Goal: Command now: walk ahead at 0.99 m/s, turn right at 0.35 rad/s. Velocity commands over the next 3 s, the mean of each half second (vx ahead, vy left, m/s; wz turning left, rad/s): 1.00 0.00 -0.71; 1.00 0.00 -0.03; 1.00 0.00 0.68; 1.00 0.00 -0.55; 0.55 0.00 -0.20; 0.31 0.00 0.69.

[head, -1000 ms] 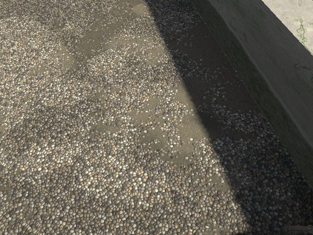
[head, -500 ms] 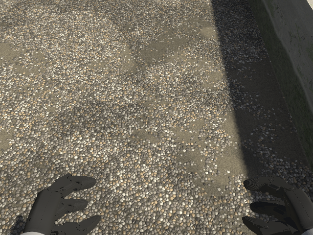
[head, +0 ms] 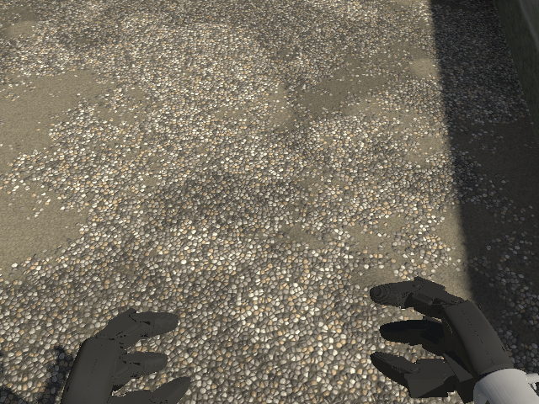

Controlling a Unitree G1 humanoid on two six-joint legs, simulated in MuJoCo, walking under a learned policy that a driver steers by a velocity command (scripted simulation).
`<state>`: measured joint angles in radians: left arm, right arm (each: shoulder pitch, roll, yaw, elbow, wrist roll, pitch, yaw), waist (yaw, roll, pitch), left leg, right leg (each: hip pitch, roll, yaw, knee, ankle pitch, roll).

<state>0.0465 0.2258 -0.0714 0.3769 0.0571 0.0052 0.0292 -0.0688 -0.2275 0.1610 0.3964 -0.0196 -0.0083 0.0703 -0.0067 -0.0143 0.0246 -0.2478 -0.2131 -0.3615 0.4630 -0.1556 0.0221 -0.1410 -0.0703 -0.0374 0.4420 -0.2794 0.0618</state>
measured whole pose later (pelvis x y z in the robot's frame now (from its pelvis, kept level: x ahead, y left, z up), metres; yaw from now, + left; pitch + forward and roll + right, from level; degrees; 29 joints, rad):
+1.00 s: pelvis +0.02 -0.04 +0.00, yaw -12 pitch +0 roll +0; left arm -0.07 0.27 -0.17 0.35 0.10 -0.03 -0.06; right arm 0.05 -0.30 0.14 0.41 -0.06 0.01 0.02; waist -0.02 -0.03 -0.05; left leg -0.23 -0.02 -0.09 0.50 -0.27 -0.03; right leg -0.19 0.05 0.11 0.51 -0.32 0.00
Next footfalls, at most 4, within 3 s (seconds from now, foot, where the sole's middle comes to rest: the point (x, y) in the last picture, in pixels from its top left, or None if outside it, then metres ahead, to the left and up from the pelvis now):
none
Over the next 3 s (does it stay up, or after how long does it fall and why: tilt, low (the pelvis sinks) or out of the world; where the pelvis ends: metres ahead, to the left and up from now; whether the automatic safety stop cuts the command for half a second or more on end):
stays up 0.01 -0.06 -0.01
